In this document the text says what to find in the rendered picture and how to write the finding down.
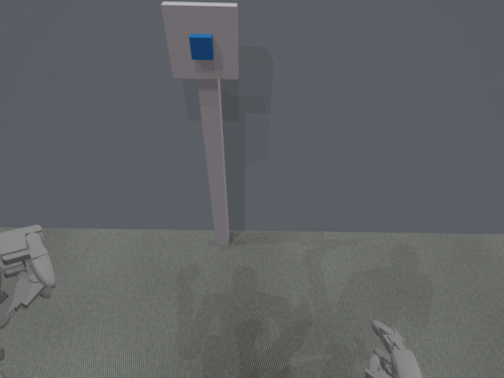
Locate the robot right hand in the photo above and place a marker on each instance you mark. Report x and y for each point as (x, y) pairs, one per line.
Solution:
(401, 364)

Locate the panel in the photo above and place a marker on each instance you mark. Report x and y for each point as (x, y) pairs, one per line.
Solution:
(220, 20)

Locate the robot left hand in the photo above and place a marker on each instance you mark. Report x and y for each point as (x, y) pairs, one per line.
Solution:
(22, 254)

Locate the button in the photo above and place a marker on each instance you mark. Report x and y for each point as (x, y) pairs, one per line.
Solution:
(201, 46)

